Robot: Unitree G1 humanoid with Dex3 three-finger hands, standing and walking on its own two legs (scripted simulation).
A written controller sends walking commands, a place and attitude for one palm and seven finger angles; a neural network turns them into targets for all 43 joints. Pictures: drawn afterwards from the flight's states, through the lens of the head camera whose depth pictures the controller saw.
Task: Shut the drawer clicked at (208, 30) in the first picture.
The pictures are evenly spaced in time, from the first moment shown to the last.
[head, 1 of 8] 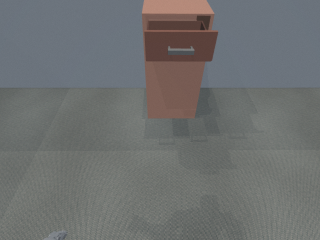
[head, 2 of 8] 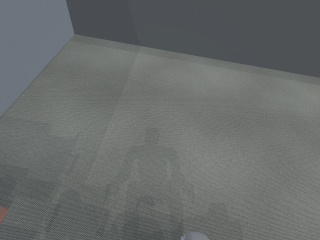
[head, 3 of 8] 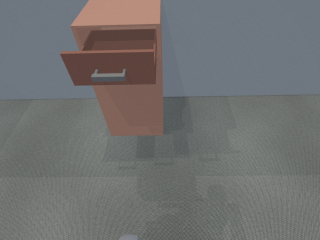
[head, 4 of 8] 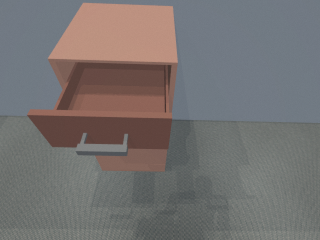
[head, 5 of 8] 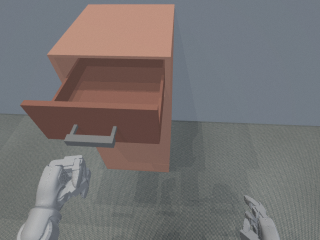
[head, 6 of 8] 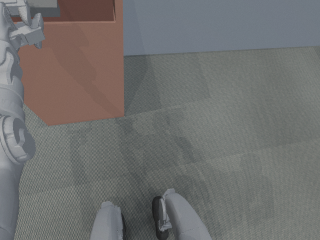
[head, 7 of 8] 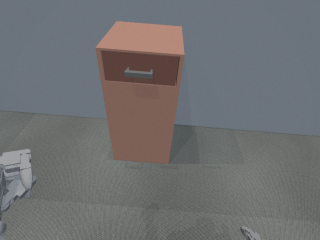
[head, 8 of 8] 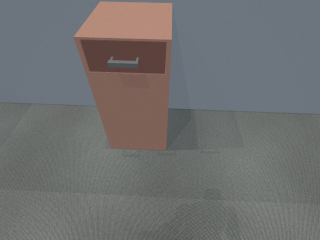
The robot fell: no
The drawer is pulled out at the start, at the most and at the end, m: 0.23 0.23 0.00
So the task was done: yes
